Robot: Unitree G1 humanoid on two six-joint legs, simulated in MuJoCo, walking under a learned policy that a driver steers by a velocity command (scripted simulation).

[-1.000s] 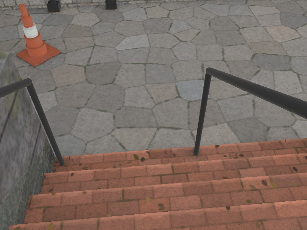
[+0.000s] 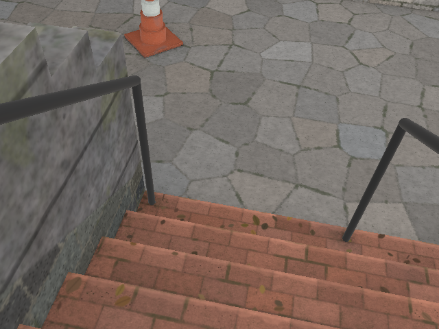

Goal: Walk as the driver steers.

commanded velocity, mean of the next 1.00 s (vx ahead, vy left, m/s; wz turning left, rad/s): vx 0.00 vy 0.00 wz -0.30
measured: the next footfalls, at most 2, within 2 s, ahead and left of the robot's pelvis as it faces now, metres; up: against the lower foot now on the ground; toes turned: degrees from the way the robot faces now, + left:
right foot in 0.14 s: +0.03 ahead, -0.18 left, +0.00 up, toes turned -11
left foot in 0.94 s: +0.06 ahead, +0.03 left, +0.00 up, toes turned -21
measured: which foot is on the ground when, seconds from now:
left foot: down 0.00-0.42, up 0.44-0.92, down 0.94-1.00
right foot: up 0.00-0.12, down 0.14-1.00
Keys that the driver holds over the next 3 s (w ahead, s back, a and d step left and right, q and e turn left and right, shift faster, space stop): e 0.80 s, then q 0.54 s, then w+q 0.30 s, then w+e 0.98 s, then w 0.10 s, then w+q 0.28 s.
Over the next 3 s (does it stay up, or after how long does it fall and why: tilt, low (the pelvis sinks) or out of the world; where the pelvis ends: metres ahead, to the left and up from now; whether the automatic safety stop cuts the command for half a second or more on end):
stays up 0.74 -0.19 -0.45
